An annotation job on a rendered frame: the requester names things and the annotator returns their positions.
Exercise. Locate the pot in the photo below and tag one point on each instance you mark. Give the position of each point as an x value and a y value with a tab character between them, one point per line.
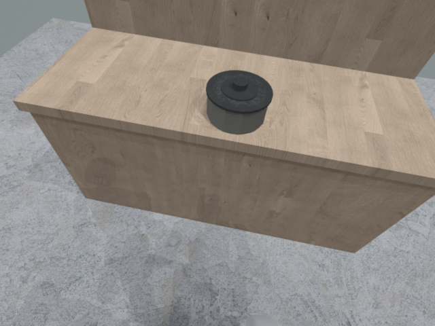
234	123

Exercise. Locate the lid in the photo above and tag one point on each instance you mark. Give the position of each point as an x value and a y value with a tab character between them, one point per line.
256	97

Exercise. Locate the table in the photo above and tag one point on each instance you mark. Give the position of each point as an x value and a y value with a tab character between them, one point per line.
347	146

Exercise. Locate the knob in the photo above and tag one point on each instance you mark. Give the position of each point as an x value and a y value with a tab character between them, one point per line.
240	83

